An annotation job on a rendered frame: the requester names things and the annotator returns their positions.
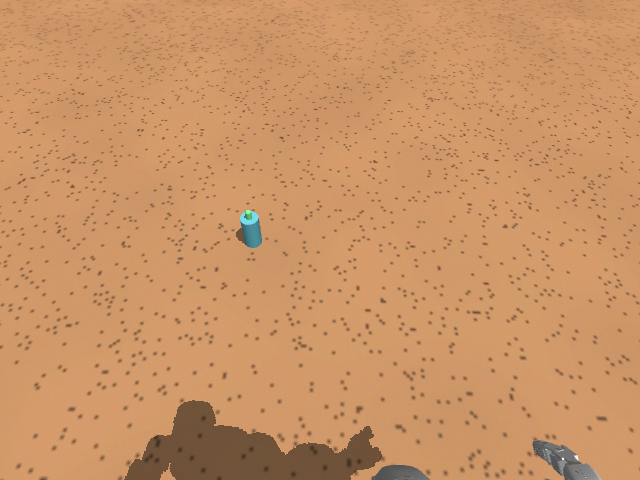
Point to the bottle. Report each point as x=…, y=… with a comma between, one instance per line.
x=251, y=229

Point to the right robot hand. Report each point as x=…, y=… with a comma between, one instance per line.
x=564, y=461

